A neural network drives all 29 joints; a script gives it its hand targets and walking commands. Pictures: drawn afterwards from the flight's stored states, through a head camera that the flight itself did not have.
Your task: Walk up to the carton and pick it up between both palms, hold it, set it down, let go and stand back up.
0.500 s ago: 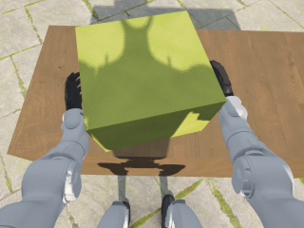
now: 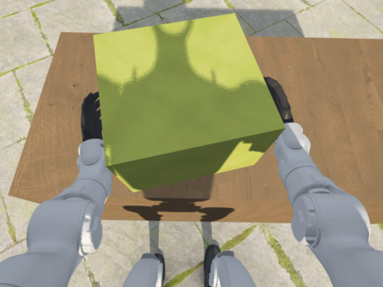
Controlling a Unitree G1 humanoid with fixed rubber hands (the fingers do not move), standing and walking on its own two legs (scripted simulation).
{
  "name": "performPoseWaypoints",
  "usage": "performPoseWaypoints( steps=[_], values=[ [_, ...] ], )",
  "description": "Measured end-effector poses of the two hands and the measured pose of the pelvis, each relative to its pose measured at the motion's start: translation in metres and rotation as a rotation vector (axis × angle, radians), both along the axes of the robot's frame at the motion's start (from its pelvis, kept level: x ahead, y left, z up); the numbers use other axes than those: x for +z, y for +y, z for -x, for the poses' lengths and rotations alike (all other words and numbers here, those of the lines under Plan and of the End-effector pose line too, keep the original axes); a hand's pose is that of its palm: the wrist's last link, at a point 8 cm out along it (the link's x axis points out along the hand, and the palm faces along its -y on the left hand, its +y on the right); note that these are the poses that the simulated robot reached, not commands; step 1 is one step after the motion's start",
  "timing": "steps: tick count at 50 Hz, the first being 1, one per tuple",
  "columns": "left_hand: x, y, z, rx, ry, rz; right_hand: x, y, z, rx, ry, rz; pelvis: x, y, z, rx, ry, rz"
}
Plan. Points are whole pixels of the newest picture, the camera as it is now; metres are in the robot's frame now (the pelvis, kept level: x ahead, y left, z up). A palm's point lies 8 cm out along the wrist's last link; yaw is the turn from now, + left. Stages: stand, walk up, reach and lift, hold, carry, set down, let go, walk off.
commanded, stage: reach and lift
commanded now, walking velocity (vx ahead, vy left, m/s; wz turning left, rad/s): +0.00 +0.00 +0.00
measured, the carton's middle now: (181, 106) +0.48 +0.04 -0.01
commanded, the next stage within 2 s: none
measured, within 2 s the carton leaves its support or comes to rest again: leaves its support in 1.52 s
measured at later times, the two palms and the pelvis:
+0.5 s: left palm (94, 134) +0.40 +0.22 -0.01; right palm (279, 115) +0.45 -0.17 +0.02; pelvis +0.00 +0.00 +0.00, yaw +0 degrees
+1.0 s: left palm (93, 137) +0.40 +0.22 -0.02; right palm (279, 116) +0.45 -0.16 +0.02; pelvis +0.00 +0.00 +0.00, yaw +0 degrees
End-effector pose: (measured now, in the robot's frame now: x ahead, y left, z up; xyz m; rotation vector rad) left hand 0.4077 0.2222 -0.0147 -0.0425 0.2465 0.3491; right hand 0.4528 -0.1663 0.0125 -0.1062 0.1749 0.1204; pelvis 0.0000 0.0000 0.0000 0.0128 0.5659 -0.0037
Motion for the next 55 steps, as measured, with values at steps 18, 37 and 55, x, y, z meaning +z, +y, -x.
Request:
performPoseWaypoints(
  steps=[18,37,55],
  values=[
    [0.0,-0.002,0.002,0.019,-0.023,-0.011,0.002,0.0,0.001,0.009,-0.036,0.041,0.0,0.0,-0.001,0.0,0.001,0.0],
    [0.0,-0.003,0.003,0.026,-0.037,-0.006,0.004,0.0,0.002,0.015,-0.061,0.075,0.0,0.0,-0.001,0.0,0.001,0.0],
    [-0.002,0.0,0.019,0.043,-0.032,0.009,0.004,0.005,0.013,0.024,-0.055,0.11,0.0,0.001,0.002,0.007,-0.012,0.006]
  ],
)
